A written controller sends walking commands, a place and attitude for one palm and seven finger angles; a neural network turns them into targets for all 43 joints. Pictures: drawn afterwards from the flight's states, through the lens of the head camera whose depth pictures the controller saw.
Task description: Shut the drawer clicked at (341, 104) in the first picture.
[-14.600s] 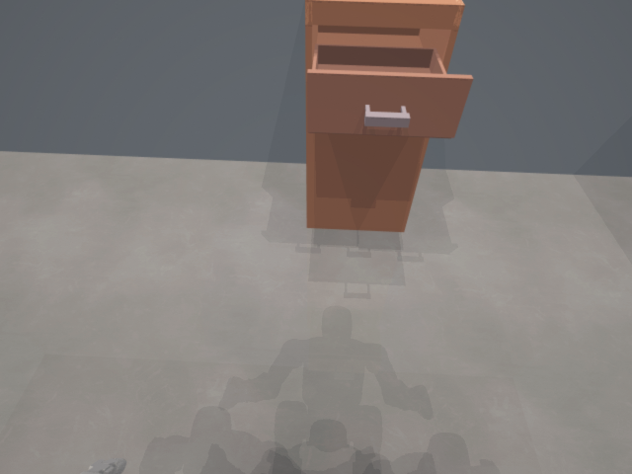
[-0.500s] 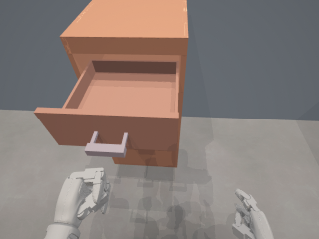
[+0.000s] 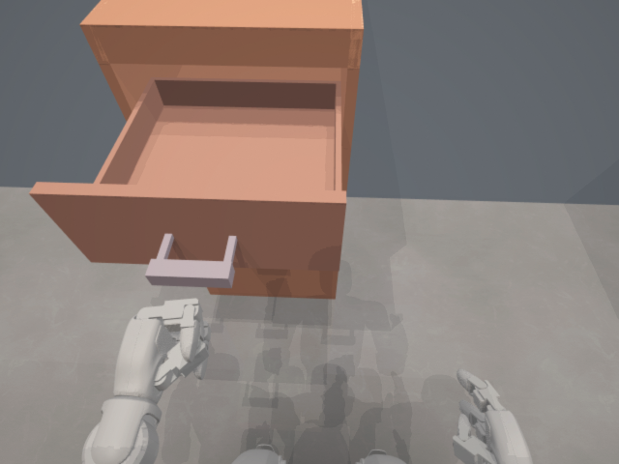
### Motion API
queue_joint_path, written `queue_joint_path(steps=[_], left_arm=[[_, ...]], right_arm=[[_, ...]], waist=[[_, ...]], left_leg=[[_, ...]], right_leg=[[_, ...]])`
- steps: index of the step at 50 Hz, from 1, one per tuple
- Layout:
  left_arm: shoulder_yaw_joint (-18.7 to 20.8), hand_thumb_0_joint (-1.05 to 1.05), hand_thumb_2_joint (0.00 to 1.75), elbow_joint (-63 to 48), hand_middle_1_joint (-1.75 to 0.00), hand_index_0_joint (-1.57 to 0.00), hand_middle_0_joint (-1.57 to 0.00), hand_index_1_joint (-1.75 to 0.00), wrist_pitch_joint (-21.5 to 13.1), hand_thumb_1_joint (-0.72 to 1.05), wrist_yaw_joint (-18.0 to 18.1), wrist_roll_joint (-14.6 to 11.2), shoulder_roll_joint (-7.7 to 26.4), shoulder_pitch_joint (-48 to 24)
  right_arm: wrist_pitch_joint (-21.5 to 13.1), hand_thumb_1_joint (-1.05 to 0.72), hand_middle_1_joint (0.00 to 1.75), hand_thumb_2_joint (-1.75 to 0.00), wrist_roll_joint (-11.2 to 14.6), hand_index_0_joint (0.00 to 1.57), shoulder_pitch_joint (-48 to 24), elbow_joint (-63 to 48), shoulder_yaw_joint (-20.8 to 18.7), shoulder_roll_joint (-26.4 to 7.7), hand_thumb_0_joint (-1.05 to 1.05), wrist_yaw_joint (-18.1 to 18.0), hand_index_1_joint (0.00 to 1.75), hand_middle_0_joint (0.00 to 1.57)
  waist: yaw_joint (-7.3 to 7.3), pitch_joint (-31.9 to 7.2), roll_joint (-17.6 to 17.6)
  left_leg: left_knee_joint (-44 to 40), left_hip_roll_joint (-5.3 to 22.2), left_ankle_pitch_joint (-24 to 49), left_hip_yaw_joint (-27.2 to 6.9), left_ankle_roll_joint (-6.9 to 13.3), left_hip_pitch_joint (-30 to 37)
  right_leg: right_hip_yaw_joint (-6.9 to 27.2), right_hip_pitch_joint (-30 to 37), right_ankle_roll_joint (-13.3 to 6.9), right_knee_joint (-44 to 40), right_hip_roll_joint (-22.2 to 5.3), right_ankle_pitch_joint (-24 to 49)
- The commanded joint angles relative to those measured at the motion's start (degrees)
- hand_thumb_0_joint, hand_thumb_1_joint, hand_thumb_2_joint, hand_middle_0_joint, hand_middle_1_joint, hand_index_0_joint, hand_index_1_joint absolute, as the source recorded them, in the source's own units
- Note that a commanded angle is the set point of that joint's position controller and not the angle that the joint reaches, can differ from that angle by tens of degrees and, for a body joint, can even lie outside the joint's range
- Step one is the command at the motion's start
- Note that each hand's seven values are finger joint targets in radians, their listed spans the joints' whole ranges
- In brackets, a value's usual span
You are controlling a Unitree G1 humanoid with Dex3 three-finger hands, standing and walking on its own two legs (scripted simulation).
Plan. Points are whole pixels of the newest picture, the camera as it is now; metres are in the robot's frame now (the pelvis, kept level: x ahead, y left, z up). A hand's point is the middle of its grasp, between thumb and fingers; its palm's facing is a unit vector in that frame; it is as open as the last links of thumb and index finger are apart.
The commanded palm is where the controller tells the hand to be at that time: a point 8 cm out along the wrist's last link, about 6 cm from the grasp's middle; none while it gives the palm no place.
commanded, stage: bring the fist close to the handle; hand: left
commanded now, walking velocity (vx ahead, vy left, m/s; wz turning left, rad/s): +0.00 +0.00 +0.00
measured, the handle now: (195, 258) +0.36 +0.17 +0.05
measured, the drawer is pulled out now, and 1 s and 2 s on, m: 0.29 0.29 0.17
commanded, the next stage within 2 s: push the drawer shut in 0.44 s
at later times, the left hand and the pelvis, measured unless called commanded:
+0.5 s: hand (215, 345) +0.25 +0.13 +0.05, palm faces -0.04 -1.00 -0.05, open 3.3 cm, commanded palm +0.23 +0.18 +0.05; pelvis +0.00 +0.00 -0.01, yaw +0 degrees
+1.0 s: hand (213, 316) +0.28 +0.13 +0.04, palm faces -0.03 -1.00 -0.06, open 2.9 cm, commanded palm +0.29 +0.19 +0.05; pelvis +0.00 +0.00 +0.00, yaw +0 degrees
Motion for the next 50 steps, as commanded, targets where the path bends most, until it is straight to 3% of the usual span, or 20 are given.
queue_joint_path(steps=[1, 3, 6, 8, 12, 15, 22, 26, 27, 31, 34, 35, 36, 39, 40, 43, 44, 45, 47, 50], left_arm=[[1.9, 0.0, 0.9, -8.5, -1.6, -1.4, -1.4, -1.6, -5.2, 0.9, 0.5, -0.3, 3.2, -7.6], [0.8, 0.0, 0.9, -8.8, -1.6, -1.4, -1.4, -1.6, -5.0, 0.9, 0.1, -0.2, 2.6, -8.6], [2.9, 0.0, 0.9, -11.0, -1.6, -1.4, -1.4, -1.6, -4.2, 0.9, 0.1, -0.6, 5.3, -7.5], [2.6, 0.0, 0.9, -13.3, -1.6, -1.4, -1.4, -1.6, -3.7, 0.9, 0.6, -0.8, 4.7, -6.4], [1.8, 0.0, 0.9, -11.1, -1.6, -1.4, -1.4, -1.6, -3.1, 0.9, 1.9, -0.9, 3.2, -3.9], [-0.3, 0.0, 0.9, -9.8, -1.6, -1.4, -1.4, -1.6, -3.2, 0.9, 2.1, 0.1, 2.1, -7.2], [0.9, 0.0, 0.9, -13.5, -1.6, -1.4, -1.4, -1.6, -4.0, 0.9, 2.4, 0.8, 4.4, -8.0], [1.6, 0.0, 0.9, -12.1, -1.6, -1.4, -1.4, -1.6, -4.2, 0.9, 2.9, -0.1, 4.0, -8.6], [2.3, 0.0, 0.9, -11.4, -1.6, -1.4, -1.4, -1.6, -4.2, 0.9, 2.8, -0.3, 4.2, -6.8], [0.5, 0.0, 0.9, -7.9, -1.6, -1.4, -1.4, -1.6, -3.2, 0.9, 2.1, 0.2, 3.6, -14.4], [1.5, 0.0, 0.9, -6.9, -1.6, -1.4, -1.4, -1.6, -2.7, 0.9, 1.4, 0.2, 4.7, -16.0], [2.2, 0.0, 0.9, -6.7, -1.6, -1.4, -1.4, -1.6, -2.5, 0.9, 1.2, 0.1, 5.5, -16.2], [3.2, 0.0, 0.9, -6.7, -1.6, -1.4, -1.4, -1.6, -2.5, 0.9, 1.2, -0.1, 5.7, -15.2], [4.3, 0.0, 0.9, -6.8, -1.6, -1.4, -1.4, -1.6, -2.2, 0.9, 1.5, -0.9, 6.2, -18.5], [5.3, 0.0, 0.9, -5.3, -1.6, -1.4, -1.4, -1.6, -2.2, 0.9, 1.8, -0.8, 7.3, -19.3], [3.5, 0.0, 0.9, -2.3, -1.6, -1.4, -1.4, -1.6, -2.6, 0.9, 2.0, -1.0, 4.8, -23.3], [4.5, 0.0, 0.9, -1.8, -1.6, -1.4, -1.4, -1.6, -2.8, 0.9, 2.1, -1.1, 5.8, -24.7], [4.6, 0.0, 0.9, -1.2, -1.6, -1.4, -1.4, -1.6, -3.1, 0.9, 2.2, -1.0, 6.2, -26.2], [4.7, 0.0, 0.9, -0.1, -1.6, -1.4, -1.4, -1.6, -3.7, 0.9, 2.0, -1.1, 6.3, -28.5], [4.8, 0.0, 0.9, 1.5, -1.6, -1.4, -1.4, -1.6, -4.3, 0.9, 1.7, -1.0, 7.4, -34.8]], right_arm=[[-2.7, -0.9, 0.3, -0.9, 0.2, 0.2, -3.0, -8.0, -2.8, -6.7, 0.0, -0.3, 0.3, 0.2], [-2.3, -0.9, 0.3, -0.9, 0.2, 0.2, -2.9, -8.6, -3.0, -6.7, 0.0, -0.1, 0.3, 0.2], [-1.6, -0.9, 0.3, -0.9, 0.6, 0.2, -2.5, -9.6, -3.2, -6.9, 0.0, -0.2, 0.3, 0.2], [-1.3, -0.9, 0.3, -0.9, 0.7, 0.2, -2.5, -10.2, -3.1, -6.5, 0.0, -0.2, 0.3, 0.2], [-0.4, -0.9, 0.3, -0.9, 0.8, 0.2, -2.2, -10.2, -2.9, -6.5, 0.0, -0.2, 0.3, 0.2], [0.0, -0.9, 0.3, -0.9, 0.8, 0.2, -2.8, -10.0, -2.7, -6.7, 0.0, -0.2, 0.3, 0.2], [0.3, -0.9, 0.3, -0.9, 0.6, 0.2, -2.6, -11.0, -2.8, -6.4, 0.0, -0.3, 0.3, 0.2], [0.6, -0.9, 0.3, -0.9, 0.6, 0.2, -2.7, -10.3, -2.6, -6.3, 0.0, -0.6, 0.3, 0.2], [0.6, -0.9, 0.3, -0.9, 0.7, 0.2, -2.4, -10.4, -2.7, -6.3, 0.0, -0.5, 0.3, 0.2], [0.9, -0.9, 0.3, -0.9, 0.8, 0.2, -2.9, -9.3, -2.6, -6.8, 0.0, -0.7, 0.3, 0.2], [0.9, -0.9, 0.3, -0.9, 0.9, 0.2, -2.7, -9.3, -2.7, -7.0, 0.0, -0.9, 0.3, 0.2], [1.0, -0.9, 0.3, -0.9, 0.7, 0.2, -2.5, -9.2, -2.7, -7.1, 0.0, -0.9, 0.3, 0.2], [1.2, -0.9, 0.3, -0.9, 0.8, 0.2, -2.4, -9.4, -2.8, -6.9, 0.0, -0.9, 0.3, 0.2], [1.4, -0.9, 0.3, -0.9, 0.8, 0.2, -2.4, -9.0, -2.6, -6.7, 0.0, -0.9, 0.3, 0.2], [1.5, -0.9, 0.3, -0.9, 0.8, 0.2, -2.2, -8.5, -2.6, -6.9, 0.0, -1.1, 0.3, 0.2], [1.5, -0.9, 0.3, -0.9, 0.8, 0.2, -2.6, -7.7, -2.5, -6.7, 0.0, -0.9, 0.3, 0.2], [1.5, -0.9, 0.3, -0.9, 0.9, 0.2, -2.5, -7.2, -2.5, -6.8, 0.0, -0.9, 0.3, 0.2], [1.6, -0.9, 0.3, -0.9, 0.8, 0.2, -2.5, -6.8, -2.5, -7.0, 0.0, -1.0, 0.3, 0.2], [1.5, -0.9, 0.3, -0.9, 0.9, 0.2, -2.7, -6.3, -2.6, -7.0, 0.0, -1.1, 0.3, 0.2], [1.5, -0.9, 0.3, -0.9, 1.0, 0.2, -2.8, -5.0, -2.6, -7.3, 0.0, -1.4, 0.3, 0.2]], waist=[[-0.9, -12.0, -2.1], [-0.64, -13.6, -1.2], [0.08, -16.5, -1.1], [0.4, -17.6, 0.1], [-0.52, -12.8, -4.9], [-1.61, -9.1, -4.3], [-0.47, -14.4, -0.1], [-1.01, -14.1, -3.3], [-0.51, -14.0, -3.1], [-2.48, -11.1, -3.7], [-1.8, -12.7, -1.9], [-1.66, -14.1, -2.8], [-0.84, -15.5, -2.2], [-0.9, -16.5, -1.5], [-1.15, -15.9, -3.0], [-2.05, -13.3, -2.9], [-2.19, -13.0, -2.9], [-2.53, -12.8, -4.1], [-2.66, -13.3, -2.2], [-3.74, -14.1, -2.5]], left_leg=[[-5.7, -0.4, 14.6, -1.3, 0.1, 3.1], [-5.7, -0.3, 15.4, -1.4, 0.0, 3.6], [-6.2, -0.3, 16.8, -1.1, 0.2, 4.9], [-6.7, -0.1, 19.0, -1.0, 0.1, 6.5], [-7.1, 0.2, 17.5, -1.4, 0.0, 4.2], [-6.8, 0.1, 13.8, -1.6, 0.2, 2.6], [-6.5, -0.2, 14.2, -1.4, 0.2, 4.9], [-6.0, -0.1, 15.0, -1.4, 0.3, 4.1], [-6.2, -0.1, 15.0, -1.3, 0.1, 3.8], [-5.6, -0.1, 11.7, -1.6, 0.4, 2.1], [-5.7, -0.3, 12.5, -1.4, 0.3, 3.0], [-5.8, -0.2, 13.6, -1.4, 0.4, 3.2], [-6.0, -0.3, 15.2, -1.2, 0.3, 4.0], [-6.2, -0.4, 16.6, -0.9, 0.1, 4.5], [-6.2, -0.2, 16.5, -1.1, 0.2, 3.8], [-6.4, -0.2, 14.5, -1.0, 0.2, 3.3], [-6.3, -0.2, 14.1, -1.2, 0.1, 3.0], [-6.2, -0.1, 13.8, -1.2, 0.3, 2.4], [-6.2, -0.2, 12.8, -1.2, 0.2, 3.0], [-5.7, -0.1, 11.6, -1.4, 0.4, 2.8]], right_leg=[[3.4, 6.7, 0.8, -6.1, -0.3, 15.2], [3.1, 6.6, 0.7, -5.4, -0.3, 15.9], [3.5, 9.5, 0.7, -6.0, -0.3, 17.5], [3.1, 10.5, 0.6, -5.8, -0.3, 19.6], [2.5, 9.2, 1.0, -6.3, 0.0, 18.8], [2.6, 6.0, 0.9, -6.7, 0.1, 14.2], [3.2, 7.5, 0.5, -6.2, -0.2, 14.2], [3.3, 8.3, 0.8, -6.3, -0.1, 16.0], [3.4, 8.8, 0.8, -6.3, -0.1, 16.1], [3.8, 5.8, 1.0, -7.0, -0.3, 12.5], [4.0, 6.6, 0.8, -6.9, -0.4, 13.5], [4.0, 7.8, 0.9, -6.8, -0.4, 14.8], [4.0, 9.1, 0.8, -6.6, -0.4, 16.6], [4.2, 10.7, 0.9, -6.8, -0.5, 19.1], [4.2, 10.6, 0.9, -6.9, -0.4, 18.7], [4.1, 8.7, 1.1, -7.5, -0.4, 16.7], [4.2, 8.4, 1.1, -7.5, -0.4, 16.2], [4.3, 8.3, 1.2, -7.5, -0.4, 15.7], [4.5, 7.5, 1.1, -7.8, -0.5, 14.4], [4.8, 6.5, 1.2, -7.8, -0.6, 12.3]])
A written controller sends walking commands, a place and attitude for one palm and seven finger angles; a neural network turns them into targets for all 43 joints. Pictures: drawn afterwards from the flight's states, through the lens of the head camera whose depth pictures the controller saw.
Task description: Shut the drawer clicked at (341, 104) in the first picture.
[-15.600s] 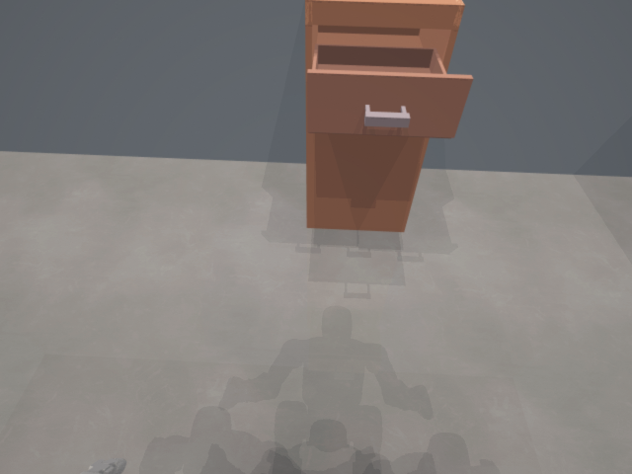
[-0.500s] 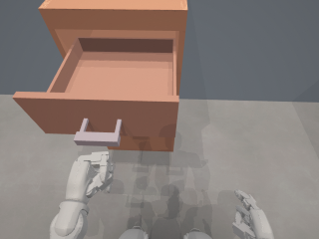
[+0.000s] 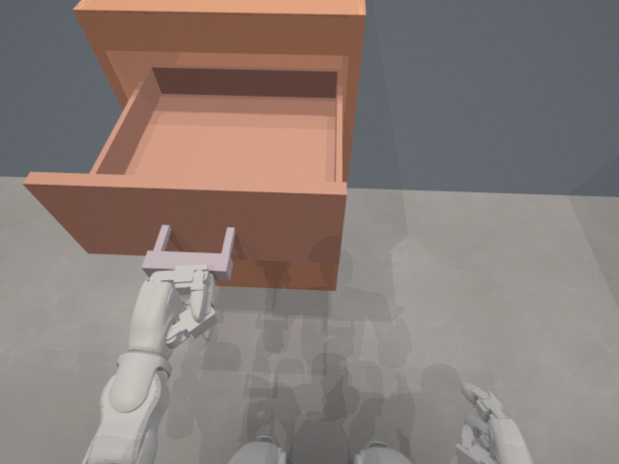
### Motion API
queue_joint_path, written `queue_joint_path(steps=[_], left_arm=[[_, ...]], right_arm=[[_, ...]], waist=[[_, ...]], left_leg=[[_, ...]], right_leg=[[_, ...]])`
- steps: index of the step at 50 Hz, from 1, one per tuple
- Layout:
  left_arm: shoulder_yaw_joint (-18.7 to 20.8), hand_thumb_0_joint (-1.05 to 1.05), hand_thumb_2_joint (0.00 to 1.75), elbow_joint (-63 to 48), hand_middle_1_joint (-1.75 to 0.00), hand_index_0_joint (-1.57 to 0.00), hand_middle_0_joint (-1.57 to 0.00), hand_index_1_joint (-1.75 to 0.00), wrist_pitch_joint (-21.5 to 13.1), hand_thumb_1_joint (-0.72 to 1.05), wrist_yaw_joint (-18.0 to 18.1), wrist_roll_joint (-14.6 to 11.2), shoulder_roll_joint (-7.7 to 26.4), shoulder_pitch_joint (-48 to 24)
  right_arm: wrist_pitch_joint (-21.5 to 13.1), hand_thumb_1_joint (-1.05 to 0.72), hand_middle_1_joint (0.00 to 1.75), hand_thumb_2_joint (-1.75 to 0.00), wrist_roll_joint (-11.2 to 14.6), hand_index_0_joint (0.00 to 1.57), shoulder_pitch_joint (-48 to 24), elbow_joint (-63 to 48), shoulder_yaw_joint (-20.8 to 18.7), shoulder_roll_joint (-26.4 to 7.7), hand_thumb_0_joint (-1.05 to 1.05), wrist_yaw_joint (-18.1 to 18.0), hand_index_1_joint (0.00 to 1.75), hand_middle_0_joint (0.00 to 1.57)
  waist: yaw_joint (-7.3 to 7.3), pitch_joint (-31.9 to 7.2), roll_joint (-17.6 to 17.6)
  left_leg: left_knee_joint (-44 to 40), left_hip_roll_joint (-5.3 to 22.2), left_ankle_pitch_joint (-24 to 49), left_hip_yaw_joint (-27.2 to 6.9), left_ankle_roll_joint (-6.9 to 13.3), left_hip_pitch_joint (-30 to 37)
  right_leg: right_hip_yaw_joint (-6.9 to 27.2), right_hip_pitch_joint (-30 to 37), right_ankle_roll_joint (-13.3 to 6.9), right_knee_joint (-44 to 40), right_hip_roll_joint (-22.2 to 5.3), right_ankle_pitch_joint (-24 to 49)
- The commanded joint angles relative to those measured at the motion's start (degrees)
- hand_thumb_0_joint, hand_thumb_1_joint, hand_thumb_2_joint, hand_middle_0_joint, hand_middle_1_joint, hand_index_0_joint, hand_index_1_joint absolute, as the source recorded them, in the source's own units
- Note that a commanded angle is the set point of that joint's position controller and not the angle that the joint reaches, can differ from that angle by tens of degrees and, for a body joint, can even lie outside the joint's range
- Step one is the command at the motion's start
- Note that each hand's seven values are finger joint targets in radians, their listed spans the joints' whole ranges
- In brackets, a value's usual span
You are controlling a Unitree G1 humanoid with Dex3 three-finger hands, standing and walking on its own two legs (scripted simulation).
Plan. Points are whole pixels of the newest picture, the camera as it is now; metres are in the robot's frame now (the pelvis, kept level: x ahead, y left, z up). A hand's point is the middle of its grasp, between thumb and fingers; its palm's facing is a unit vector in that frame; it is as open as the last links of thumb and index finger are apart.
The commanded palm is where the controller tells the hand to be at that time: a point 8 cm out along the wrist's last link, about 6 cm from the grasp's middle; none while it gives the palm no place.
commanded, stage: push the drawer shut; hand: left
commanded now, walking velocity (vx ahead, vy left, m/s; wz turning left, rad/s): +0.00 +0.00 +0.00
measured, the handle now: (193, 250) +0.37 +0.17 +0.05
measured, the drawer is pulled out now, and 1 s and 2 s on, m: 0.29 0.17 0.04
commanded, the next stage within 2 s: none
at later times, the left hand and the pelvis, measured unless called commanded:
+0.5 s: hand (222, 270) +0.34 +0.13 +0.05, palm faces -0.03 -1.00 -0.06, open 3.0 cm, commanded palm +0.35 +0.18 +0.06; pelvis -0.03 +0.01 +0.00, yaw +0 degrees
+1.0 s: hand (231, 226) +0.41 +0.13 +0.05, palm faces -0.01 -1.00 -0.06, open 3.0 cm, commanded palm +0.41 +0.18 +0.06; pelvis -0.02 +0.01 +0.00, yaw -1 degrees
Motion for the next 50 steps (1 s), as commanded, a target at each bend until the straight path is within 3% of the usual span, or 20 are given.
queue_joint_path(steps=[1, 4, 5, 8, 10, 13, 15, 17, 21, 22, 29, 31, 32, 33, 35, 39, 42, 43, 46, 50], left_arm=[[4.3, 0.0, 0.9, -9.5, -1.6, -1.4, -1.4, -1.6, -4.0, 0.9, 1.5, -1.0, 6.0, -22.9], [2.7, 0.0, 0.9, -8.6, -1.6, -1.4, -1.4, -1.6, -4.1, 0.9, 1.0, -1.4, 4.9, -27.2], [4.1, 0.0, 0.9, -7.2, -1.6, -1.4, -1.4, -1.6, -4.0, 0.9, 1.4, -1.2, 6.5, -27.5], [1.4, 0.0, 0.9, -6.3, -1.6, -1.4, -1.4, -1.6, -3.8, 0.9, 1.5, -1.2, 4.4, -32.5], [2.6, 0.0, 0.9, -3.7, -1.6, -1.4, -1.4, -1.6, -3.5, 0.9, 2.2, -0.9, 6.0, -34.0], [1.5, 0.0, 0.9, -1.4, -1.6, -1.4, -1.4, -1.6, -3.7, 0.9, 2.5, -0.9, 4.8, -38.6], [4.1, 0.0, 0.9, 1.5, -1.6, -1.4, -1.4, -1.6, -3.8, 0.9, 3.2, -0.6, 7.6, -40.4], [2.3, 0.0, 0.9, 1.9, -1.6, -1.4, -1.4, -1.6, -4.3, 0.9, 3.3, -0.5, 5.5, -43.6], [3.3, 0.0, 0.9, 6.9, -1.6, -1.4, -1.4, -1.6, -4.7, 0.9, 4.1, -0.1, 6.3, -47.3], [2.4, 0.0, 0.9, 7.1, -1.6, -1.4, -1.4, -1.6, -4.9, 0.9, 4.1, 0.0, 5.3, -48.9], [7.7, 0.0, 0.9, 15.4, -1.6, -1.4, -1.4, -1.6, -6.0, 0.9, 4.5, 0.2, 9.9, -54.4], [8.2, 0.0, 0.9, 16.0, -1.6, -1.4, -1.4, -1.6, -6.7, 0.9, 4.5, 0.6, 10.4, -56.5], [7.2, 0.0, 0.9, 17.0, -1.6, -1.4, -1.4, -1.6, -6.8, 0.9, 4.3, 0.5, 8.7, -56.6], [8.4, 0.0, 0.9, 17.3, -1.6, -1.4, -1.4, -1.6, -7.0, 0.9, 4.4, 0.5, 10.0, -58.1], [9.8, 0.0, 0.9, 20.2, -1.6, -1.4, -1.4, -1.6, -7.1, 0.9, 4.3, 0.7, 11.4, -57.4], [8.0, 0.0, 0.9, 21.6, -1.6, -1.4, -1.4, -1.6, -8.1, 0.9, 4.0, 0.9, 8.6, -61.6], [9.0, 0.0, 0.9, 23.0, -1.6, -1.4, -1.4, -1.6, -8.8, 0.9, 4.2, 1.3, 9.8, -63.8], [9.8, 0.0, 0.9, 24.6, -1.6, -1.4, -1.4, -1.6, -8.7, 0.9, 4.4, 1.4, 10.1, -63.3], [9.5, 0.0, 0.9, 25.9, -1.6, -1.4, -1.4, -1.6, -9.4, 0.9, 4.3, 1.9, 10.5, -68.1], [11.1, 0.0, 0.9, 28.3, -1.6, -1.4, -1.4, -1.6, -10.0, 0.9, 4.2, 2.3, 12.5, -70.0]], right_arm=[[-3.2, -0.9, 0.3, -0.9, 0.5, 0.2, -2.1, -6.1, -2.8, -6.7, 0.0, -1.0, 0.3, 0.2], [-3.4, -0.9, 0.3, -0.9, 0.6, 0.2, -2.1, -5.6, -2.6, -6.8, 0.0, -1.1, 0.3, 0.2], [-3.3, -0.9, 0.3, -0.9, 0.7, 0.2, -1.9, -5.3, -2.7, -7.1, 0.0, -1.2, 0.3, 0.2], [-3.4, -0.9, 0.3, -0.9, 0.9, 0.2, -2.0, -4.9, -2.5, -7.0, 0.0, -1.3, 0.3, 0.2], [-3.3, -0.9, 0.3, -0.9, 0.9, 0.2, -1.8, -4.4, -2.4, -7.3, 0.0, -1.5, 0.3, 0.2], [-3.2, -0.9, 0.3, -0.9, 1.0, 0.2, -1.7, -4.0, -2.2, -7.2, 0.0, -1.5, 0.3, 0.2], [-3.0, -0.9, 0.3, -0.9, 1.0, 0.2, -1.4, -3.4, -2.2, -7.6, 0.0, -1.6, 0.3, 0.2], [-3.0, -0.9, 0.3, -0.9, 1.0, 0.2, -1.5, -3.5, -2.0, -7.1, 0.0, -1.5, 0.3, 0.2], [-2.6, -0.9, 0.3, -0.9, 0.9, 0.2, -0.8, -2.9, -1.9, -7.5, 0.0, -1.3, 0.3, 0.2], [-2.5, -0.9, 0.3, -0.9, 0.9, 0.2, -0.6, -2.8, -2.1, -7.4, 0.0, -1.2, 0.3, 0.2], [-1.4, -0.9, 0.3, -0.9, 0.6, 0.2, 1.2, -1.6, -2.2, -7.9, 0.0, -1.1, 0.3, 0.2], [-1.2, -0.9, 0.3, -0.9, 0.4, 0.2, 2.0, -1.3, -2.3, -7.9, 0.0, -1.0, 0.3, 0.2], [-1.1, -0.9, 0.3, -0.9, 0.3, 0.2, 2.2, -1.3, -2.4, -7.9, 0.0, -0.8, 0.3, 0.2], [-1.0, -0.9, 0.3, -0.9, 0.3, 0.2, 2.7, -0.9, -2.6, -8.0, 0.0, -0.8, 0.3, 0.2], [-0.5, -0.9, 0.3, -0.9, 0.1, 0.2, 3.7, -0.7, -2.7, -8.4, 0.0, -0.6, 0.3, 0.2], [-0.1, -0.9, 0.3, -0.9, 0.0, 0.2, 4.6, -0.2, -3.0, -8.2, 0.0, -0.1, 0.3, 0.2], [0.4, -0.9, 0.3, -0.9, -0.3, 0.2, 5.7, 0.2, -3.3, -8.6, 0.0, 0.2, 0.3, 0.2], [0.6, -0.9, 0.3, -0.9, -0.3, 0.2, 5.9, 0.2, -3.3, -8.5, 0.0, 0.3, 0.3, 0.2], [1.0, -0.9, 0.3, -0.9, -0.4, 0.2, 6.6, 0.6, -3.2, -8.5, 0.0, 0.3, 0.3, 0.2], [1.7, -0.9, 0.3, -0.9, -0.7, 0.2, 7.6, 0.8, -3.3, -8.8, 0.0, 0.3, 0.3, 0.2]], waist=[[-3.46, -15.1, -1.5], [-3.88, -16.5, -0.8], [-3.95, -16.6, -2.0], [-4.47, -16.8, -0.4], [-4.62, -16.2, -1.6], [-4.96, -15.6, -1.4], [-4.92, -15.4, -3.6], [-4.97, -15.7, -0.1], [-5.4, -15.6, -1.6], [-5.73, -16.1, -0.6], [-5.58, -16.8, -2.5], [-5.48, -18.9, -0.1], [-5.74, -19.1, -0.5], [-5.9, -19.9, 0.1], [-5.69, -19.9, -2.1], [-6.55, -20.2, 0.3], [-6.78, -21.7, -1.3], [-6.32, -21.3, -0.7], [-7.56, -21.0, -0.1], [-7.55, -22.6, -0.2]], left_leg=[[-6.9, -0.1, 11.9, -1.0, 0.6, 5.9], [-7.1, -0.2, 11.1, -1.4, 0.6, 7.0], [-7.1, 0.0, 10.9, -1.5, 0.7, 6.5], [-7.8, 0.0, 9.2, -1.9, 0.5, 7.7], [-8.1, 0.2, 8.0, -2.2, 0.7, 7.2], [-8.7, 0.0, 6.3, -2.3, 0.6, 7.0], [-8.8, 0.1, 4.9, -2.2, 0.7, 5.7], [-9.3, -0.2, 4.2, -2.2, 0.5, 6.7], [-9.6, -0.1, 3.0, -2.5, 0.6, 6.0], [-9.5, -0.2, 3.2, -2.3, 0.7, 6.7], [-9.4, -0.3, 3.5, -1.5, 0.6, 4.1], [-9.3, -0.3, 5.7, -1.8, 0.6, 5.4], [-9.3, -0.3, 6.4, -1.8, 0.5, 6.0], [-9.0, -0.2, 7.2, -1.6, 0.5, 6.3], [-8.9, -0.1, 8.3, -1.7, 0.6, 5.3], [-8.8, 0.2, 9.7, -2.0, 0.2, 7.7], [-8.4, 0.2, 10.8, -2.1, 0.3, 7.6], [-8.4, 0.0, 10.4, -1.7, 0.4, 6.9], [-8.1, 0.1, 9.7, -1.9, 0.5, 7.0], [-7.5, 0.1, 10.9, -1.8, 0.7, 6.8]], right_leg=[[5.3, 8.8, 1.3, -8.6, -0.5, 12.7], [5.1, 8.4, 1.3, -8.7, -0.5, 11.6], [5.1, 8.4, 1.3, -8.7, -0.4, 11.0], [4.8, 7.1, 1.3, -9.1, -0.4, 9.0], [4.8, 6.4, 1.3, -9.5, -0.2, 7.2], [4.9, 6.2, 1.3, -10.0, -0.3, 5.6], [5.2, 6.4, 1.4, -10.4, -0.1, 3.9], [5.2, 5.9, 1.2, -10.3, -0.3, 3.6], [5.0, 4.9, 1.2, -10.2, 0.0, 2.5], [5.1, 4.6, 1.2, -10.3, -0.1, 3.0], [6.0, 6.5, 1.3, -10.7, 0.0, 3.3], [5.5, 6.3, 1.1, -9.6, 0.2, 5.9], [5.2, 6.1, 1.1, -9.6, 0.2, 6.8], [5.3, 6.0, 1.2, -9.3, 0.2, 7.7], [5.2, 6.9, 1.2, -9.2, 0.4, 8.9], [4.4, 4.2, 1.0, -8.5, 0.6, 10.2], [4.4, 4.4, 1.1, -8.0, 0.7, 11.2], [4.7, 4.8, 1.0, -8.2, 0.7, 11.0], [4.6, 3.0, 1.2, -7.9, 0.9, 10.3], [4.8, 3.2, 1.1, -7.3, 0.9, 11.6]])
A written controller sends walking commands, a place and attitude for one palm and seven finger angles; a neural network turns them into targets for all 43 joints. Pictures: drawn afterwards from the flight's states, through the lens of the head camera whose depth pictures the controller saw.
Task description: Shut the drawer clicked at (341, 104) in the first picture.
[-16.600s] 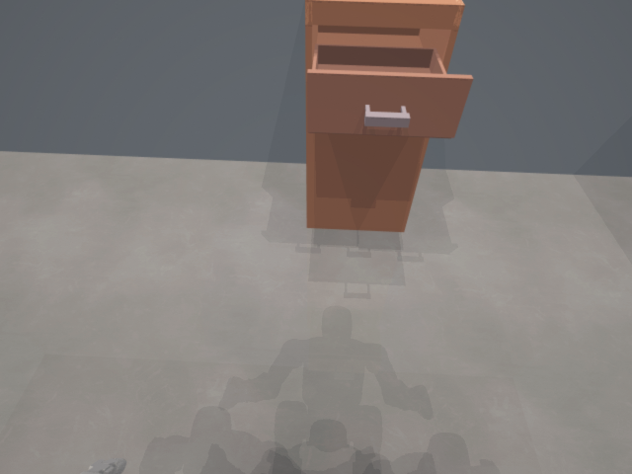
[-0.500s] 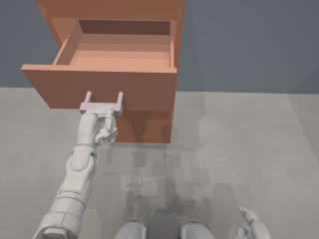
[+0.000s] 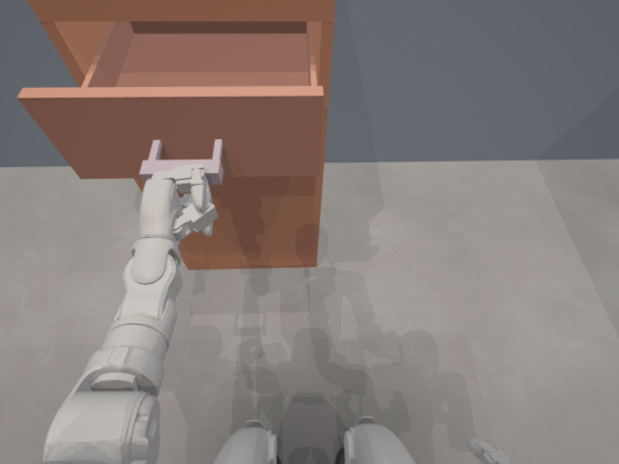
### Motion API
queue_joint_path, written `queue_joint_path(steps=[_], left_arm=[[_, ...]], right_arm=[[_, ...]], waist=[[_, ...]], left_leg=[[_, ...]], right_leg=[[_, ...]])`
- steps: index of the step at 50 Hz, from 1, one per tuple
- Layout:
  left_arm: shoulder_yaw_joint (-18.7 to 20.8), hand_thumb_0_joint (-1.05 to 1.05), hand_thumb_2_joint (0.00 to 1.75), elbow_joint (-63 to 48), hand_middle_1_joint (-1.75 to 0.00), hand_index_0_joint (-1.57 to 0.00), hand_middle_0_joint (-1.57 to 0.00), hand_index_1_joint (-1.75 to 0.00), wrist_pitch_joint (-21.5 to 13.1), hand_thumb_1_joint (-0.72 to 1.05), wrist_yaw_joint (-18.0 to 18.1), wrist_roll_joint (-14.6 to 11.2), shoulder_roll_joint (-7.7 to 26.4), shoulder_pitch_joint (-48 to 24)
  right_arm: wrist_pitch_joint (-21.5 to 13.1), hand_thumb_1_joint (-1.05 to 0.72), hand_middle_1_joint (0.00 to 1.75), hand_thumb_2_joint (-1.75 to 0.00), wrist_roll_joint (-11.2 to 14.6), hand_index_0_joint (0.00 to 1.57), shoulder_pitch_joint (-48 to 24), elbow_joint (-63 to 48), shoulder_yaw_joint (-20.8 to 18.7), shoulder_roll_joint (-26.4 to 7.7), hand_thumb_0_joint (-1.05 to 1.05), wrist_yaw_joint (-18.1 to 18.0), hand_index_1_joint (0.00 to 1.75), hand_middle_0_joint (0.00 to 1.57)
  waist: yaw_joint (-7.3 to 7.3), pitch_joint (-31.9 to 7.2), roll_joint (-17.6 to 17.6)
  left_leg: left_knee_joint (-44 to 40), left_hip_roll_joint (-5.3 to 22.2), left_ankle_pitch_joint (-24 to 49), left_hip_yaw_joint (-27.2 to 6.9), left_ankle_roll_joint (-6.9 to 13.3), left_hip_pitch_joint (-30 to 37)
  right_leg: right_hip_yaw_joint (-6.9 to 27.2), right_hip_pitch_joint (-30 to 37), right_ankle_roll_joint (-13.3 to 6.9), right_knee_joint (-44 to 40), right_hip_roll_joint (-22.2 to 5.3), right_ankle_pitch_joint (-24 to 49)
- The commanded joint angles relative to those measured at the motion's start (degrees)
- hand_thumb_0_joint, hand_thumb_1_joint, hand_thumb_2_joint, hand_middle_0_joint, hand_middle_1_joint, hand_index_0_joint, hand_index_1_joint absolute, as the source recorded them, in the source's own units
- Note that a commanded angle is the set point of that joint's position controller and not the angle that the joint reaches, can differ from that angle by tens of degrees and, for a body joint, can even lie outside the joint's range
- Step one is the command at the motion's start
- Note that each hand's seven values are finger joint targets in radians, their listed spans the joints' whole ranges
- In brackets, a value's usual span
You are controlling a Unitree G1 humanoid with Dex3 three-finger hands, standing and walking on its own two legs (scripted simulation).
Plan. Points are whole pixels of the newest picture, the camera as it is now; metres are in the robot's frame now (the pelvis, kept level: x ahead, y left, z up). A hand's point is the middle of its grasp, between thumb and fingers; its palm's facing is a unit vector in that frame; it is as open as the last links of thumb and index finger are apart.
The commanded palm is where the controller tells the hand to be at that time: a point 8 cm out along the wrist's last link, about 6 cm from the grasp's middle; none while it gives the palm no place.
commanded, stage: push the drawer shut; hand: left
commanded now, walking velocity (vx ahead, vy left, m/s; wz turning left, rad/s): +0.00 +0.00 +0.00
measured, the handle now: (185, 159) +0.51 +0.17 +0.06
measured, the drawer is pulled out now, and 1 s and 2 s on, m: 0.17 0.04 0.00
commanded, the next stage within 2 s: pull the fist back off the drawer in 1.64 s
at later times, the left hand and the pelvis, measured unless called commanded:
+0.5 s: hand (212, 172) +0.49 +0.13 +0.05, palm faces +0.02 -1.00 -0.05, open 3.1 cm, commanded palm +0.49 +0.17 +0.06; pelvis +0.00 +0.00 -0.01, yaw -1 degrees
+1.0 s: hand (216, 136) +0.56 +0.13 +0.05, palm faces +0.02 -1.00 -0.05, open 2.9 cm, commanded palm +0.56 +0.17 +0.06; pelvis +0.00 +0.01 -0.02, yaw -1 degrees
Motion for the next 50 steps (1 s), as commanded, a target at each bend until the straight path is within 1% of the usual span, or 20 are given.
queue_joint_path(steps=[1, 5, 8, 15, 19, 21, 24, 27, 29, 30, 31, 32, 33, 34, 35, 37, 42, 44, 46, 50], left_arm=[[2.5, 0.0, 0.9, -10.6, -1.6, -1.4, -1.4, -1.6, -4.2, 0.9, 1.0, -0.6, 9.5, -32.7], [4.9, 0.0, 0.9, -6.9, -1.6, -1.4, -1.4, -1.6, -4.6, 0.9, 0.6, -0.3, 13.1, -36.2], [6.1, 0.0, 0.9, -5.1, -1.6, -1.4, -1.4, -1.6, -4.9, 0.9, 0.0, -0.4, 14.4, -38.3], [6.5, 0.0, 0.9, -1.0, -1.6, -1.4, -1.4, -1.6, -5.1, 0.9, -0.6, 0.1, 15.2, -43.7], [7.6, 0.0, 0.9, -0.6, -1.6, -1.4, -1.4, -1.6, -5.4, 0.9, -0.6, 0.5, 16.2, -45.1], [8.5, 0.0, 0.9, 0.1, -1.6, -1.4, -1.4, -1.6, -5.6, 0.9, -0.5, 0.7, 18.1, -47.1], [8.3, 0.0, 0.9, 2.4, -1.6, -1.4, -1.4, -1.6, -5.3, 0.9, -0.4, 1.2, 18.0, -47.5], [8.0, 0.0, 0.9, 3.2, -1.6, -1.4, -1.4, -1.6, -5.1, 0.9, -0.2, 1.9, 18.6, -51.2], [9.4, 0.0, 0.9, 4.8, -1.6, -1.4, -1.4, -1.6, -4.7, 0.9, 0.0, 2.3, 20.9, -52.0], [10.0, 0.0, 0.9, 5.2, -1.6, -1.4, -1.4, -1.6, -4.8, 0.9, 0.1, 2.6, 22.3, -52.8], [8.7, 0.0, 0.9, 4.6, -1.6, -1.4, -1.4, -1.6, -4.7, 0.9, -0.1, 2.6, 21.0, -54.5], [9.5, 0.0, 0.9, 5.6, -1.6, -1.4, -1.4, -1.6, -4.5, 0.9, -0.1, 2.8, 21.9, -54.5], [8.9, 0.0, 0.9, 6.1, -1.6, -1.4, -1.4, -1.6, -4.3, 0.9, -0.3, 2.9, 21.8, -55.3], [10.6, 0.0, 0.9, 6.5, -1.6, -1.4, -1.4, -1.6, -4.1, 0.9, -0.2, 2.9, 24.0, -55.9], [11.3, 0.0, 0.9, 6.6, -1.6, -1.4, -1.4, -1.6, -4.1, 0.9, -0.3, 3.1, 25.4, -56.2], [10.5, 0.0, 0.9, 7.5, -1.6, -1.4, -1.4, -1.6, -3.5, 0.9, -0.5, 3.3, 24.5, -57.6], [11.5, 0.0, 0.9, 9.1, -1.6, -1.4, -1.4, -1.6, -2.5, 0.9, -0.3, 4.1, 26.7, -60.9], [10.4, 0.0, 0.9, 9.7, -1.6, -1.4, -1.4, -1.6, -1.9, 0.9, -0.1, 4.4, 25.5, -62.7], [12.2, 0.0, 0.9, 11.2, -1.6, -1.4, -1.4, -1.6, -1.4, 0.9, 0.1, 4.9, 28.2, -63.6], [12.0, 0.0, 0.9, 11.6, -1.6, -1.4, -1.4, -1.6, -1.0, 0.9, 0.3, 5.7, 28.1, -65.9]], right_arm=[[-1.6, -0.9, 0.3, -0.9, 0.1, 0.2, 4.1, -4.9, -3.0, -8.4, 0.0, -0.6, 0.3, 0.2], [-1.1, -0.9, 0.3, -0.9, 0.0, 0.2, 5.0, -4.7, -2.8, -8.7, 0.0, -0.7, 0.3, 0.2], [-0.9, -0.9, 0.3, -0.9, -0.2, 0.2, 5.6, -4.6, -2.7, -8.6, 0.0, -0.7, 0.3, 0.2], [-0.1, -0.9, 0.3, -0.9, -0.8, 0.2, 7.7, -3.9, -2.7, -9.0, 0.0, -0.3, 0.3, 0.2], [0.4, -0.9, 0.3, -0.9, -1.1, 0.2, 8.6, -3.9, -2.9, -9.3, 0.0, 0.1, 0.3, 0.2], [0.6, -0.9, 0.3, -0.9, -1.2, 0.2, 9.1, -3.4, -2.8, -9.5, 0.0, 0.2, 0.3, 0.2], [1.1, -0.9, 0.3, -0.9, -1.2, 0.2, 9.7, -3.5, -2.8, -9.4, 0.0, 0.3, 0.3, 0.2], [1.2, -0.9, 0.3, -0.9, -1.4, 0.2, 10.5, -3.1, -2.7, -9.6, 0.0, 0.4, 0.3, 0.2], [1.3, -0.9, 0.3, -0.9, -1.5, 0.2, 11.1, -3.1, -2.6, -10.0, 0.0, 0.2, 0.3, 0.2], [1.4, -0.9, 0.3, -0.9, -1.6, 0.2, 11.3, -3.0, -2.5, -10.1, 0.0, 0.1, 0.3, 0.2], [1.3, -0.9, 0.3, -0.9, -1.6, 0.2, 11.5, -3.1, -2.4, -10.0, 0.0, 0.1, 0.3, 0.2], [1.4, -0.9, 0.3, -0.9, -1.7, 0.2, 11.7, -3.0, -2.4, -10.1, 0.0, 0.2, 0.3, 0.2], [1.4, -0.9, 0.3, -0.9, -1.7, 0.2, 11.8, -3.1, -2.2, -10.1, 0.0, 0.2, 0.3, 0.2], [1.4, -0.9, 0.3, -0.9, -1.8, 0.2, 12.2, -3.0, -2.2, -10.4, 0.0, 0.1, 0.3, 0.2], [1.5, -0.9, 0.3, -0.9, -1.9, 0.2, 12.6, -3.1, -2.1, -10.5, 0.0, 0.0, 0.3, 0.2], [1.6, -0.9, 0.3, -0.9, -2.0, 0.2, 13.1, -3.0, -2.0, -10.5, 0.0, 0.1, 0.3, 0.2], [2.0, -0.9, 0.3, -0.9, -2.5, 0.2, 14.7, -2.9, -1.9, -11.0, 0.0, 0.3, 0.3, 0.2], [2.1, -0.9, 0.3, -0.9, -2.8, 0.2, 15.3, -2.6, -1.8, -11.0, 0.0, 0.5, 0.3, 0.2], [2.5, -0.9, 0.3, -0.9, -3.0, 0.2, 16.3, -2.3, -1.7, -11.5, 0.0, 0.5, 0.3, 0.2], [3.1, -0.9, 0.3, -0.9, -3.6, 0.2, 18.0, -2.2, -1.7, -11.4, 0.0, 1.0, 0.3, 0.2]], waist=[[-3.88, -22.8, 0.1], [-4.12, -22.0, -0.4], [-4.41, -23.9, -0.4], [-5.9, -25.3, 1.8], [-5.76, -27.6, 2.3], [-6.33, -27.2, 2.5], [-6.85, -25.9, 1.0], [-7.85, -25.8, 3.1], [-8.52, -25.4, 1.0], [-8.55, -25.3, 1.8], [-9.33, -26.3, 3.1], [-8.97, -26.3, 3.6], [-9.5, -25.8, 3.5], [-9.5, -26.2, 2.5], [-9.45, -27.0, 3.7], [-10.11, -27.8, 4.6], [-10.91, -29.2, 6.3], [-11.8, -29.2, 6.8], [-12.31, -28.6, 6.4], [-12.56, -31.5, 8.7]], left_leg=[[-7.9, 0.1, 8.1, -3.2, -0.3, 12.7], [-7.5, -0.1, 6.0, -2.9, 0.0, 10.0], [-6.6, -0.2, 6.7, -2.5, 0.1, 9.3], [-5.5, 0.0, 9.8, -3.3, 0.0, 10.6], [-4.9, 0.1, 10.5, -3.3, 0.0, 10.6], [-4.7, 0.2, 10.1, -3.5, 0.0, 10.0], [-4.6, 0.2, 9.2, -3.3, 0.2, 8.0], [-4.1, 0.2, 8.1, -3.5, 0.3, 7.9], [-3.6, 0.2, 6.5, -3.4, 0.6, 5.6], [-3.6, 0.3, 6.5, -3.6, 0.7, 5.3], [-3.4, 0.2, 6.8, -3.5, 0.7, 6.0], [-3.3, 0.2, 6.2, -3.5, 0.6, 5.7], [-3.1, 0.3, 5.4, -3.5, 0.7, 4.9], [-2.8, 0.3, 5.5, -3.5, 0.9, 3.8], [-2.8, 0.4, 6.7, -3.8, 0.8, 4.9], [-2.4, 0.5, 7.6, -3.9, 0.7, 5.6], [-1.8, 0.9, 8.8, -4.7, 0.6, 6.3], [-1.6, 1.1, 9.5, -5.2, 0.6, 6.8], [-1.1, 1.3, 10.4, -5.4, 0.6, 6.3], [-0.2, 1.4, 14.0, -5.9, 0.5, 8.5]], right_leg=[[3.5, 8.8, 0.4, -7.4, 1.0, 8.1], [4.1, 9.0, 0.4, -7.6, 1.1, 6.4], [4.7, 10.0, 0.6, -7.5, 1.1, 7.8], [3.9, 6.8, 0.4, -6.2, 1.5, 9.7], [4.0, 6.9, 0.5, -5.9, 1.5, 10.0], [4.0, 6.2, 0.5, -5.7, 1.5, 9.5], [4.3, 6.5, 0.6, -6.2, 1.7, 9.0], [4.4, 4.3, 0.6, -6.1, 1.7, 7.5], [4.8, 4.7, 0.8, -6.5, 1.8, 6.1], [4.8, 4.3, 0.7, -6.2, 1.8, 5.9], [4.8, 3.8, 0.8, -6.2, 1.7, 6.1], [4.8, 3.3, 0.7, -6.2, 1.7, 5.2], [5.0, 3.0, 0.7, -6.4, 1.8, 4.4], [5.2, 3.8, 0.8, -6.3, 1.8, 4.5], [4.9, 3.4, 0.6, -5.8, 1.9, 5.4], [4.5, 2.2, 0.7, -5.6, 1.9, 6.0], [3.9, 0.2, 0.7, -4.9, 2.1, 5.9], [3.5, -1.4, 0.7, -4.7, 2.2, 6.0], [3.2, -2.1, 0.7, -4.5, 2.3, 6.5], [2.8, -3.0, 0.5, -3.7, 2.5, 8.7]])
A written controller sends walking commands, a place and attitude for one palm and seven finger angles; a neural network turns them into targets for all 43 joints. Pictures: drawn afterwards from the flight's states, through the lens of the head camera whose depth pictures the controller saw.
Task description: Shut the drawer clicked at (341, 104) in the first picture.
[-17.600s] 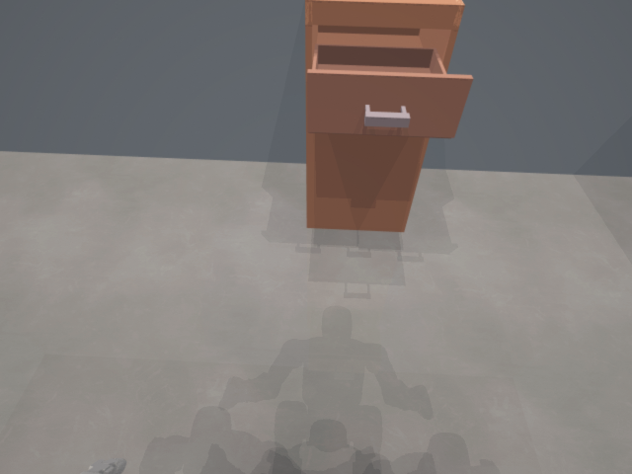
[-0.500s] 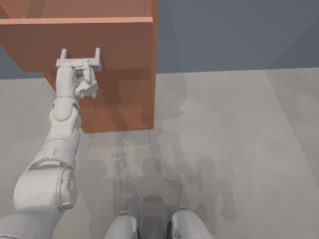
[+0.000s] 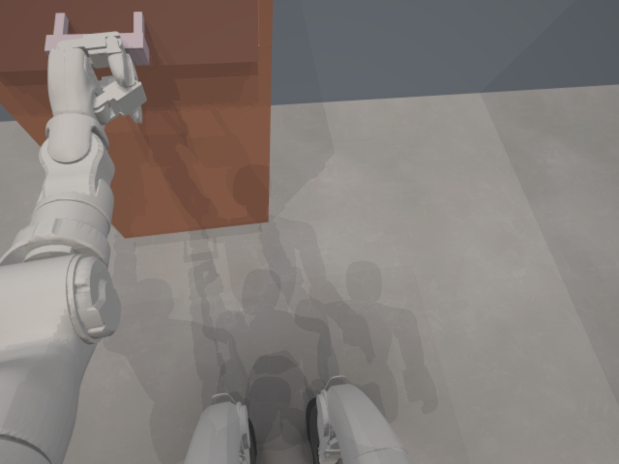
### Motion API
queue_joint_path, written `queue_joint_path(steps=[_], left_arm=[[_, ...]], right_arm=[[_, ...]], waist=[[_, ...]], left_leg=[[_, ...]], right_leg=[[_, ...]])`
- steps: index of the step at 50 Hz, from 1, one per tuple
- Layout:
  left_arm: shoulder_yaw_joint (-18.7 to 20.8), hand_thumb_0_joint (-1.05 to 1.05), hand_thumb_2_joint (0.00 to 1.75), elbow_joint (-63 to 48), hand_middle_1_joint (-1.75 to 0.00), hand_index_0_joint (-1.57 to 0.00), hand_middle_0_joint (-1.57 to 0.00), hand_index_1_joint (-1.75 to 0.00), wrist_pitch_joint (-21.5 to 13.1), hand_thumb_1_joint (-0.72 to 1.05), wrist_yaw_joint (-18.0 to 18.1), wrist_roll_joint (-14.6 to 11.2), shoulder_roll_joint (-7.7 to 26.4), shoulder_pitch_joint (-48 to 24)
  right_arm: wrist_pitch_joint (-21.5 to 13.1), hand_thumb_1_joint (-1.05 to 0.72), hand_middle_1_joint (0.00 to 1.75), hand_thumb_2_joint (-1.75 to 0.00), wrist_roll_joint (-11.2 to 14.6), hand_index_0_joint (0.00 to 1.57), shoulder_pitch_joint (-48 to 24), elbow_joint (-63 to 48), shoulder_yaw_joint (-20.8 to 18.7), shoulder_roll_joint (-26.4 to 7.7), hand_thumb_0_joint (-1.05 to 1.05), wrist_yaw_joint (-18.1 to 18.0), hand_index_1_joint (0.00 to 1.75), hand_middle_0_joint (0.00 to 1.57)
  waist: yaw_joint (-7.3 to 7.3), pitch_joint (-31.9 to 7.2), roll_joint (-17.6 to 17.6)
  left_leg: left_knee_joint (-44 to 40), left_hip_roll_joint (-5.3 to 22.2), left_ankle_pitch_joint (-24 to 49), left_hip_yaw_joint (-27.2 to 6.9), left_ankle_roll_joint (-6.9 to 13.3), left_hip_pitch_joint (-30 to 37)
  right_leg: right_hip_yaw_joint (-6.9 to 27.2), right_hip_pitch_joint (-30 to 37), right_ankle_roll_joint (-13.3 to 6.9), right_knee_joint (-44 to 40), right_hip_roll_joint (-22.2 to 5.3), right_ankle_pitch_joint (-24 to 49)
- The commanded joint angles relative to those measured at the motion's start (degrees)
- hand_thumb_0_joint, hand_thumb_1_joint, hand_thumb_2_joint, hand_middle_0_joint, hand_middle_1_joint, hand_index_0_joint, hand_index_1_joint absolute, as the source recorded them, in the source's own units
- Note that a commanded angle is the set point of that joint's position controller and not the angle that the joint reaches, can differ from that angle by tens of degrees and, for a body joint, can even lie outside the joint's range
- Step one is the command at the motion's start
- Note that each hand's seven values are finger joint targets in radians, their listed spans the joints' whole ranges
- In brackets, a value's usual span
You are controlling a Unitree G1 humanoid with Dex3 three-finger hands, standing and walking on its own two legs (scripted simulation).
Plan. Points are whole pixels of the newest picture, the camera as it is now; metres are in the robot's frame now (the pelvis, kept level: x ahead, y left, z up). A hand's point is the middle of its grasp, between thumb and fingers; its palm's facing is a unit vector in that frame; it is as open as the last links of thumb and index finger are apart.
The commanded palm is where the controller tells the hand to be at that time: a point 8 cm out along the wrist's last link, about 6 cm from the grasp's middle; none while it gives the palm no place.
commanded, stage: push the drawer shut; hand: left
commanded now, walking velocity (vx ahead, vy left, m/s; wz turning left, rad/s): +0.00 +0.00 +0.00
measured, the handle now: (100, 36) +0.64 +0.18 +0.08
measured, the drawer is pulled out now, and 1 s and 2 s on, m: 0.04 0.00 0.00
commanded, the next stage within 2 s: pull the fist back off the drawer in 0.64 s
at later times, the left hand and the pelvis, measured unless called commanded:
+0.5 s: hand (131, 60) +0.60 +0.14 +0.08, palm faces +0.05 -1.00 -0.05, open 3.0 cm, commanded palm +0.61 +0.16 +0.08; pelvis +0.01 +0.01 +0.00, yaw +0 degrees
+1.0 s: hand (132, 56) +0.60 +0.14 +0.08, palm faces +0.05 -1.00 -0.05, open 3.3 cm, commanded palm +0.60 +0.15 +0.08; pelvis -0.02 +0.00 -0.01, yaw -1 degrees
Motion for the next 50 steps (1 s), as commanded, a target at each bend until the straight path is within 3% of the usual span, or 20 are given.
queue_joint_path(steps=[1, 4, 6, 7, 8, 11, 15, 16, 19, 21, 22, 27, 30, 33, 35, 37, 39, 41, 44, 50], left_arm=[[1.7, 0.0, 0.9, -12.9, -1.6, -1.4, -1.4, -1.6, -3.1, 0.9, 1.7, -0.4, 13.6, -35.7], [2.9, 0.0, 0.9, -11.4, -1.6, -1.4, -1.4, -1.6, -2.4, 0.9, 1.8, 0.1, 15.4, -36.3], [2.6, 0.0, 0.9, -11.8, -1.6, -1.4, -1.4, -1.6, -2.4, 0.9, 1.7, 0.6, 15.7, -37.6], [0.9, 0.0, 0.9, -12.3, -1.6, -1.4, -1.4, -1.6, -2.3, 0.9, 1.7, 0.7, 13.5, -38.6], [2.1, 0.0, 0.9, -12.4, -1.6, -1.4, -1.4, -1.6, -2.3, 0.9, 1.9, 0.8, 14.7, -38.9], [1.3, 0.0, 0.9, -12.0, -1.6, -1.4, -1.4, -1.6, -2.0, 0.9, 2.3, 1.2, 13.9, -40.0], [3.5, 0.0, 0.9, -10.6, -1.6, -1.4, -1.4, -1.6, -1.4, 0.9, 2.7, 2.2, 17.9, -42.0], [1.7, 0.0, 0.9, -10.8, -1.6, -1.4, -1.4, -1.6, -1.2, 0.9, 2.6, 2.6, 16.0, -42.9], [2.7, 0.0, 0.9, -11.4, -1.6, -1.4, -1.4, -1.6, -1.2, 0.9, 3.1, 2.7, 17.2, -44.7], [0.9, 0.0, 0.9, -12.2, -1.6, -1.4, -1.4, -1.6, -1.4, 0.9, 3.2, 2.7, 15.3, -46.9], [1.1, 0.0, 0.9, -13.0, -1.6, -1.4, -1.4, -1.6, -1.7, 0.9, 3.3, 2.8, 15.6, -47.5], [-1.1, 0.0, 0.9, -11.1, -1.6, -1.4, -1.4, -1.6, -1.1, 0.9, 3.7, 3.1, 14.1, -49.9], [-1.1, 0.0, 0.9, -9.0, -1.6, -1.4, -1.4, -1.6, -0.1, 0.9, 3.8, 3.4, 15.6, -50.1], [-0.2, 0.0, 0.9, -10.3, -1.6, -1.4, -1.4, -1.6, 0.0, 0.9, 3.7, 3.2, 18.0, -52.1], [-0.9, 0.0, 0.9, -10.1, -1.6, -1.4, -1.4, -1.6, 0.2, 0.9, 3.4, 3.1, 17.7, -52.6], [-1.9, 0.0, 0.9, -8.9, -1.6, -1.4, -1.4, -1.6, 0.8, 0.9, 3.2, 2.6, 15.9, -52.1], [-1.2, 0.0, 0.9, -8.4, -1.6, -1.4, -1.4, -1.6, 1.3, 0.9, 3.1, 2.4, 16.9, -51.7], [-0.4, 0.0, 0.9, -9.5, -1.6, -1.4, -1.4, -1.6, 1.1, 0.9, 2.8, 2.6, 18.7, -52.2], [0.7, 0.0, 0.9, -9.3, -1.6, -1.4, -1.4, -1.6, 1.4, 0.9, 2.6, 2.7, 20.4, -52.0], [0.3, 0.0, 0.9, -9.2, -1.6, -1.4, -1.4, -1.6, 1.4, 0.9, 2.4, 3.0, 18.1, -49.8]], right_arm=[[-0.1, -0.9, 0.3, -0.9, -0.5, 0.2, 13.0, -1.4, -3.6, -10.6, 0.0, -0.3, 0.3, 0.2], [0.6, -0.9, 0.3, -0.9, -0.7, 0.2, 13.8, -1.1, -3.6, -10.7, 0.0, -0.1, 0.3, 0.2], [1.0, -0.9, 0.3, -0.9, -0.8, 0.2, 14.4, -1.3, -3.4, -10.8, 0.0, 0.1, 0.3, 0.2], [1.1, -0.9, 0.3, -0.9, -0.9, 0.2, 14.4, -1.2, -3.5, -10.6, 0.0, 0.3, 0.3, 0.2], [1.3, -0.9, 0.3, -0.9, -1.1, 0.2, 14.8, -0.9, -3.5, -10.7, 0.0, 0.4, 0.3, 0.2], [1.8, -0.9, 0.3, -0.9, -1.3, 0.2, 15.7, -0.7, -3.6, -10.9, 0.0, 0.7, 0.3, 0.2], [2.5, -0.9, 0.3, -0.9, -1.5, 0.2, 16.7, -0.5, -3.3, -11.1, 0.0, 0.7, 0.3, 0.2], [2.5, -0.9, 0.3, -0.9, -1.5, 0.2, 16.9, -0.6, -3.3, -10.8, 0.0, 0.9, 0.3, 0.2], [2.7, -0.9, 0.3, -0.9, -1.7, 0.2, 17.4, -0.3, -3.4, -11.0, 0.0, 0.9, 0.3, 0.2], [2.7, -0.9, 0.3, -0.9, -1.7, 0.2, 17.5, 0.1, -3.4, -10.9, 0.0, 1.0, 0.3, 0.2], [2.7, -0.9, 0.3, -0.9, -1.9, 0.2, 17.6, 0.2, -3.5, -10.9, 0.0, 1.0, 0.3, 0.2], [2.3, -0.9, 0.3, -0.9, -1.9, 0.2, 17.2, 0.7, -3.1, -11.1, 0.0, 1.0, 0.3, 0.2], [1.8, -0.9, 0.3, -0.9, -1.7, 0.2, 17.2, 0.8, -2.7, -11.4, 0.0, 0.6, 0.3, 0.2], [1.1, -0.9, 0.3, -0.9, -1.6, 0.2, 17.1, 0.8, -2.3, -11.6, 0.0, 0.3, 0.3, 0.2], [0.5, -0.9, 0.3, -0.9, -1.5, 0.2, 17.1, 1.0, -2.2, -11.6, 0.0, 0.1, 0.3, 0.2], [0.0, -0.9, 0.3, -0.9, -1.3, 0.2, 16.6, 1.1, -2.0, -11.7, 0.0, 0.0, 0.3, 0.2], [-0.4, -0.9, 0.3, -0.9, -1.3, 0.2, 16.6, 1.0, -1.9, -11.8, 0.0, -0.1, 0.3, 0.2], [-0.6, -0.9, 0.3, -0.9, -1.3, 0.2, 17.0, 0.6, -1.8, -12.0, 0.0, -0.1, 0.3, 0.2], [-0.6, -0.9, 0.3, -0.9, -1.2, 0.2, 17.1, 0.3, -1.7, -11.8, 0.0, -0.1, 0.3, 0.2], [-0.4, -0.9, 0.3, -0.9, -1.6, 0.2, 17.7, -0.3, -2.1, -11.8, 0.0, 0.7, 0.3, 0.2]], waist=[[-4.24, -31.4, 8.0], [-4.59, -31.0, 7.4], [-4.66, -31.5, 9.6], [-5.38, -31.4, 10.4], [-5.01, -31.6, 10.4], [-6.18, -31.7, 10.4], [-6.25, -31.1, 10.7], [-6.93, -31.5, 11.5], [-7.23, -31.8, 11.9], [-8.27, -31.7, 13.0], [-7.91, -32.3, 13.7], [-9.43, -29.9, 14.9], [-10.11, -28.5, 14.0], [-9.94, -30.8, 15.3], [-10.37, -30.9, 16.2], [-10.86, -29.8, 14.9], [-10.76, -29.2, 14.1], [-10.38, -31.7, 15.2], [-10.01, -30.8, 13.4], [-9.02, -31.1, 14.8]], left_leg=[[-6.5, 0.2, 16.8, -4.8, 0.0, 23.9], [-6.1, 0.3, 17.2, -4.9, 0.1, 23.0], [-6.2, 0.5, 18.6, -5.4, -0.2, 24.8], [-6.0, 0.6, 19.0, -5.6, -0.2, 25.8], [-5.9, 0.7, 19.3, -5.8, -0.4, 25.9], [-5.7, 1.0, 21.3, -6.5, -0.5, 27.6], [-5.2, 0.8, 20.3, -6.0, -0.1, 24.9], [-5.3, 0.9, 21.0, -6.3, -0.3, 26.0], [-4.8, 1.0, 21.1, -6.5, -0.3, 26.1], [-4.8, 1.2, 21.6, -7.0, -0.6, 28.0], [-4.9, 1.2, 21.8, -7.6, -0.9, 28.6], [-5.0, 1.1, 17.6, -7.8, -0.6, 27.4], [-5.4, 1.1, 13.7, -7.5, 0.0, 24.5], [-5.0, 1.1, 13.2, -7.3, 0.0, 24.1], [-5.2, 1.2, 12.7, -7.6, 0.0, 24.5], [-5.2, 1.3, 10.1, -7.2, 0.3, 22.7], [-5.1, 1.1, 9.0, -6.7, 0.5, 20.6], [-4.8, 1.1, 10.0, -6.8, 0.5, 21.5], [-4.6, 1.1, 8.8, -6.5, 0.7, 18.8], [-4.8, 1.2, 10.3, -7.8, 0.2, 22.1]], right_leg=[[3.8, 10.7, 0.4, -7.1, 1.3, 9.6], [3.8, 10.6, 0.4, -7.3, 1.4, 9.7], [3.4, 9.2, 0.3, -7.0, 1.6, 10.1], [3.2, 8.0, 0.3, -7.0, 1.5, 10.2], [3.1, 8.1, 0.2, -6.9, 1.6, 10.1], [2.7, 6.2, 0.3, -6.9, 1.8, 10.9], [3.0, 7.4, 0.2, -6.7, 1.9, 10.9], [2.8, 6.5, 0.2, -6.8, 1.9, 11.1], [2.8, 5.8, 0.3, -6.8, 1.9, 10.9], [2.5, 3.8, 0.3, -6.8, 2.1, 10.7], [2.3, 3.6, 0.2, -6.5, 2.0, 10.5], [2.2, 0.9, 0.1, -6.8, 2.0, 7.6], [2.4, 0.8, 0.2, -7.1, 1.9, 5.5], [2.7, 1.6, 0.2, -6.9, 1.7, 5.3], [2.6, 0.8, 0.2, -6.8, 1.7, 5.0], [2.9, 0.7, 0.5, -7.3, 1.7, 3.5], [3.3, 2.0, 0.5, -7.6, 1.6, 3.0], [3.3, 2.8, 0.4, -7.1, 1.7, 3.6], [3.5, 4.2, 0.4, -7.1, 1.7, 2.8], [2.7, 1.6, 0.0, -6.3, 1.9, 3.6]])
